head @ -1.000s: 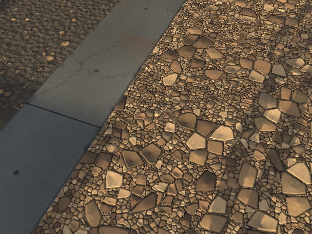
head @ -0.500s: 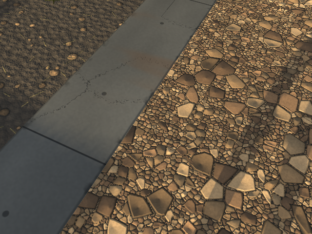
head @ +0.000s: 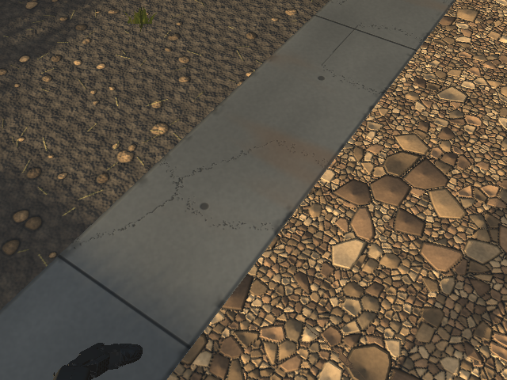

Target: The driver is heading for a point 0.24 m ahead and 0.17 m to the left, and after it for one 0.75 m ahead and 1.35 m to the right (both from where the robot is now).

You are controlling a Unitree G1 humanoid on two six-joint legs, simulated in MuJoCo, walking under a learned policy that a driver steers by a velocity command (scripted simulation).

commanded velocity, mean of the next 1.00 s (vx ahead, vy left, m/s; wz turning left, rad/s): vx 0.20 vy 0.00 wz -0.14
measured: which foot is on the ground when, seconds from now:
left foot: up 0.00-0.40, down 0.42-0.84, up 0.86-1.00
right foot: down 0.00-0.44, up 0.46-0.84, down 0.86-1.00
